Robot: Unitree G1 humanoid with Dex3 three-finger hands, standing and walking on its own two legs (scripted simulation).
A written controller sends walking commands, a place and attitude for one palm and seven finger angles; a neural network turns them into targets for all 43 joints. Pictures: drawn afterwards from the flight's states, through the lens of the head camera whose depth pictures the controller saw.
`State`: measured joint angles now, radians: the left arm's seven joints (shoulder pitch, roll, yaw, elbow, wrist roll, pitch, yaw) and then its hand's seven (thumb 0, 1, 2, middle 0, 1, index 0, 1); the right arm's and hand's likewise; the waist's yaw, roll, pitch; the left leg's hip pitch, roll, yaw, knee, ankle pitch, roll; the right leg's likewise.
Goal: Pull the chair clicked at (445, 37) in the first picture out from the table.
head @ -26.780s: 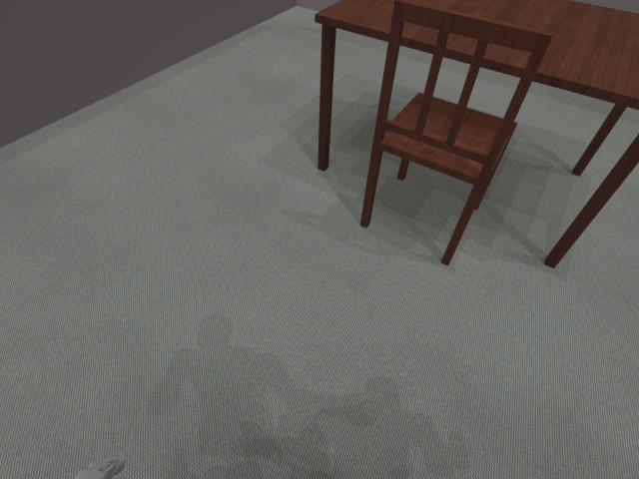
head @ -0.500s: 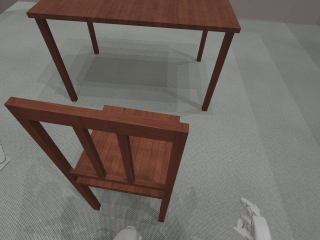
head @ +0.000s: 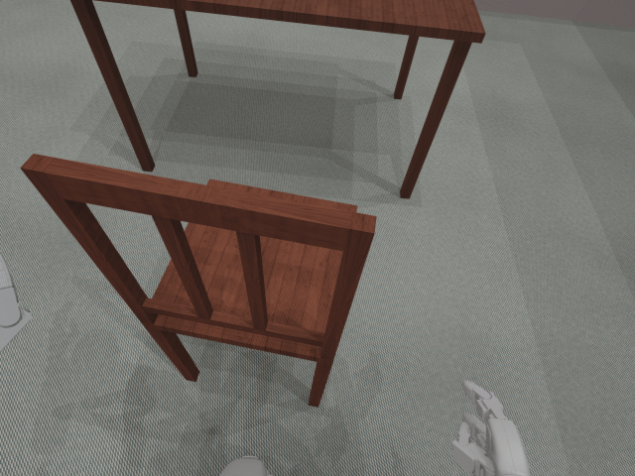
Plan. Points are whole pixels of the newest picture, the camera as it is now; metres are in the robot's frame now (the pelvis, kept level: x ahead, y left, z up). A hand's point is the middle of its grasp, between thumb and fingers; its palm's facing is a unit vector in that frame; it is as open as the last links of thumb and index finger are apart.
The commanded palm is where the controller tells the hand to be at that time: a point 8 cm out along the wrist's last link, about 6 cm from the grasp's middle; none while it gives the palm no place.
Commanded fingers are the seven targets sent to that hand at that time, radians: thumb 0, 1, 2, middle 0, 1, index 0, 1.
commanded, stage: stop stepping back and stand still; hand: left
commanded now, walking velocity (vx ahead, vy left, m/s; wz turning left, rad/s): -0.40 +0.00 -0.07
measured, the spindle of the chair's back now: (188, 272) +0.40 +0.23 -0.08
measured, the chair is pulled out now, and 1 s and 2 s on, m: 0.63 0.63 0.63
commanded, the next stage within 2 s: let the arm hang, fingers relaxed in 1.22 s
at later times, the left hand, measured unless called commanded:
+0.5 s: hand out of the picture +0.15 +0.25 +0.17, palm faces +0.42 -0.80 -0.43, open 7.4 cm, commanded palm +0.10 +0.29 +0.18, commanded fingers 0.00 0.90 0.90 -0.20 -0.30 -0.20 -0.30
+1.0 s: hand (37, 357) +0.18 +0.24 +0.16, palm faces +0.36 -0.81 -0.46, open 7.4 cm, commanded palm +0.12 +0.28 +0.18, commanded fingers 0.00 0.90 0.90 -0.20 -0.30 -0.20 -0.30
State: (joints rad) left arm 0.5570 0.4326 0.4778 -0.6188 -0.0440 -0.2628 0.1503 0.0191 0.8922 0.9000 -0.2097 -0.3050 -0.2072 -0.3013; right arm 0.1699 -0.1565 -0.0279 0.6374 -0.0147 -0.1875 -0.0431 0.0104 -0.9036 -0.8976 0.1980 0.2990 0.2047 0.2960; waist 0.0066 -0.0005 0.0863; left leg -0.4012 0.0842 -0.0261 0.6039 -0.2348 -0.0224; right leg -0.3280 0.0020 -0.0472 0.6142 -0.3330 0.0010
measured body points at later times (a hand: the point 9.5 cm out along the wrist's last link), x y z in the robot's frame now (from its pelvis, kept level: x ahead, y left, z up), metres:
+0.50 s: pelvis -0.05 -0.01 +0.01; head -0.06 +0.01 +0.46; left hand +0.12 +0.29 +0.19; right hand +0.08 -0.26 -0.07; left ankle -0.03 +0.12 -0.73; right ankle -0.02 -0.15 -0.73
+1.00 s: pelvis -0.03 -0.01 +0.01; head -0.01 +0.00 +0.46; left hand +0.16 +0.28 +0.19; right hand +0.11 -0.26 -0.07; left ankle -0.03 +0.12 -0.73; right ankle -0.02 -0.15 -0.73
